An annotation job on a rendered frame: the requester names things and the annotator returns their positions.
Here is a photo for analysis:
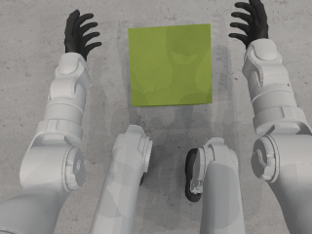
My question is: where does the left robot hand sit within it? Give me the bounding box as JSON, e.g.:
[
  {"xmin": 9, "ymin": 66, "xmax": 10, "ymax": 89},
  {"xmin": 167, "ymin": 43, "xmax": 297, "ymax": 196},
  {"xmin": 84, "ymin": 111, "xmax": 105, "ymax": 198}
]
[{"xmin": 64, "ymin": 9, "xmax": 102, "ymax": 61}]

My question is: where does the robot right upper arm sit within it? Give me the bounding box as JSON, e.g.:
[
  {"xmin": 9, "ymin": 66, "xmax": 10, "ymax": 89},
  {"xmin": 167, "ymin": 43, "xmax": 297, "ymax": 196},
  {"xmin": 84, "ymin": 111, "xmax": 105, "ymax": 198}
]
[{"xmin": 251, "ymin": 134, "xmax": 312, "ymax": 234}]

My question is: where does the left robot thigh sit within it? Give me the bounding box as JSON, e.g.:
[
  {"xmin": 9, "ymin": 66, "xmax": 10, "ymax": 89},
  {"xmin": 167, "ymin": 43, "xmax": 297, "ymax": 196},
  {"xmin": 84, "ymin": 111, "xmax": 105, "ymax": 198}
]
[{"xmin": 89, "ymin": 131, "xmax": 153, "ymax": 234}]

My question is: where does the robot left shin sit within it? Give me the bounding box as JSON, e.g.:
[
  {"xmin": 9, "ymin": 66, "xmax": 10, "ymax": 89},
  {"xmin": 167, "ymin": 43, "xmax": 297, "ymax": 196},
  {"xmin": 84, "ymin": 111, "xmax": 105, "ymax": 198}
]
[{"xmin": 111, "ymin": 125, "xmax": 147, "ymax": 176}]

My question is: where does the robot left upper arm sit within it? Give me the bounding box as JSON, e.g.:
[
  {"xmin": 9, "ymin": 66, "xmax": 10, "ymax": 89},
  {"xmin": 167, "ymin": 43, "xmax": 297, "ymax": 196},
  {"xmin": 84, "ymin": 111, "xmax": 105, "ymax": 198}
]
[{"xmin": 0, "ymin": 145, "xmax": 86, "ymax": 234}]

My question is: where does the left robot forearm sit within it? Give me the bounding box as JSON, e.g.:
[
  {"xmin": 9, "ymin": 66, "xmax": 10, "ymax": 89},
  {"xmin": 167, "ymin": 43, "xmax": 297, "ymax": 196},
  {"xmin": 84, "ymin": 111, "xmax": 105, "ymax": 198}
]
[{"xmin": 19, "ymin": 52, "xmax": 92, "ymax": 187}]

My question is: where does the carton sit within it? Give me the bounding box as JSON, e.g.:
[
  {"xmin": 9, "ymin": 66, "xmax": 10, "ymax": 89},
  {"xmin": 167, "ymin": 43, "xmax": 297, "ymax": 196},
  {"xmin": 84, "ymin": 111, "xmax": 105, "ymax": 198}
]
[{"xmin": 128, "ymin": 23, "xmax": 213, "ymax": 107}]

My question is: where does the right robot hand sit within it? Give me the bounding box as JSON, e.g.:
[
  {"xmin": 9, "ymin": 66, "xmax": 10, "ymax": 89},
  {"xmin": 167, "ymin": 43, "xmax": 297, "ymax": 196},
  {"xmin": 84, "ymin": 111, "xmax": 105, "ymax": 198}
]
[{"xmin": 228, "ymin": 0, "xmax": 269, "ymax": 49}]

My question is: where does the right robot forearm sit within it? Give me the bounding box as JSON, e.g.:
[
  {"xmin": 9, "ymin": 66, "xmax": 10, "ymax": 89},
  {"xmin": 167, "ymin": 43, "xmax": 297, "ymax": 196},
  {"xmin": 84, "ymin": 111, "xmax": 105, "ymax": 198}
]
[{"xmin": 242, "ymin": 38, "xmax": 312, "ymax": 137}]

